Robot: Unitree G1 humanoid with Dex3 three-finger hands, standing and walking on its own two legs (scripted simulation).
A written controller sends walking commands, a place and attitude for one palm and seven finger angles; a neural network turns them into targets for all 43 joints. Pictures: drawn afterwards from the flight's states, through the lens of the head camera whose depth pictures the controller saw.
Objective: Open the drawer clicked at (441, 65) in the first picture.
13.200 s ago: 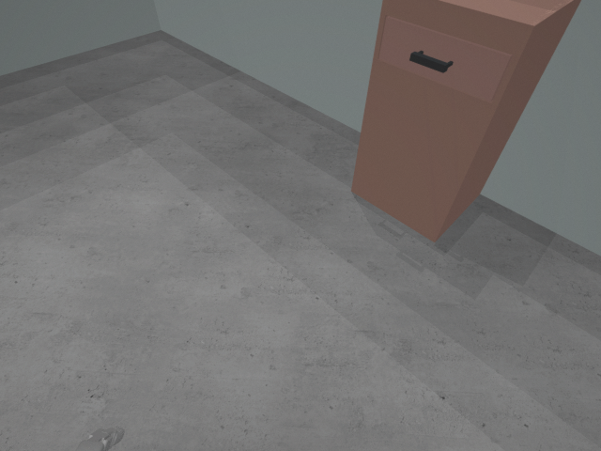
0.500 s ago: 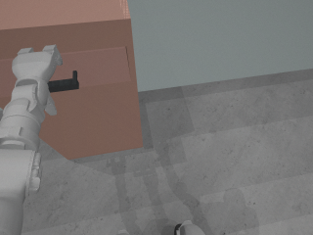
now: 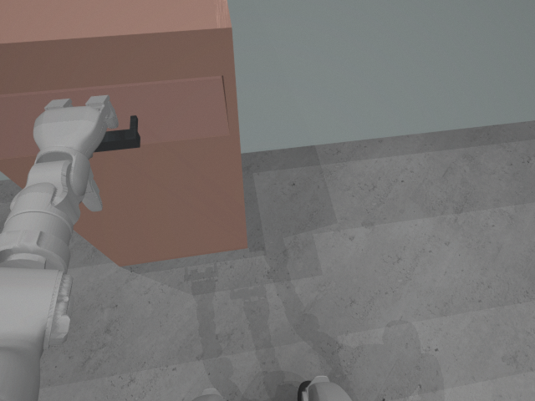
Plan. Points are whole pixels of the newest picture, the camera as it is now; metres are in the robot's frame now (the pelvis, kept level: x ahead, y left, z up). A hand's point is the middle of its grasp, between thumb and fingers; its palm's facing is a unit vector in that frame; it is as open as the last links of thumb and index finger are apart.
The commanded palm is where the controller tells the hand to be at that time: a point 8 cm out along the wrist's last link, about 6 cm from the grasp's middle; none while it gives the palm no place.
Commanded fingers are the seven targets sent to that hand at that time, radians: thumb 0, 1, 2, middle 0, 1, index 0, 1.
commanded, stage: lower the fingers behind the handle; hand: left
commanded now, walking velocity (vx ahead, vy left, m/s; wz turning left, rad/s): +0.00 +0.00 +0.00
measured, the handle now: (101, 132) +0.55 +0.27 +0.01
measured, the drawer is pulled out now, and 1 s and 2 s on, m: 0.00 0.00 0.00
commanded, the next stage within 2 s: close the thumb around the handle in 1.30 s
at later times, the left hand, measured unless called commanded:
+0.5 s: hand (98, 161) +0.49 +0.26 +0.01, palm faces -0.11 -0.02 -0.99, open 13.9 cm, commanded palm +0.49 +0.25 +0.06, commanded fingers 0.00 -0.50 0.30 -0.30 -1.20 -0.30 -1.20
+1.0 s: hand (104, 165) +0.50 +0.26 -0.01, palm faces -0.10 -0.01 -1.00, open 13.9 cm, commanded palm +0.49 +0.24 +0.04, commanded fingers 0.00 -0.50 0.30 -0.30 -1.20 -0.30 -1.20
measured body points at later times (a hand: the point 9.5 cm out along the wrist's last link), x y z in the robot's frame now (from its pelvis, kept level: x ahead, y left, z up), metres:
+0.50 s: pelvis +0.00 +0.00 -0.01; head +0.12 +0.01 +0.42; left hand +0.49 +0.26 +0.06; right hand -0.02 -0.27 -0.13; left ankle -0.03 +0.11 -0.71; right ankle +0.00 -0.15 -0.71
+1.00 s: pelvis -0.01 +0.01 -0.03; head +0.13 +0.01 +0.40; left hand +0.50 +0.26 +0.04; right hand -0.04 -0.27 -0.15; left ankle -0.03 +0.11 -0.71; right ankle +0.00 -0.15 -0.71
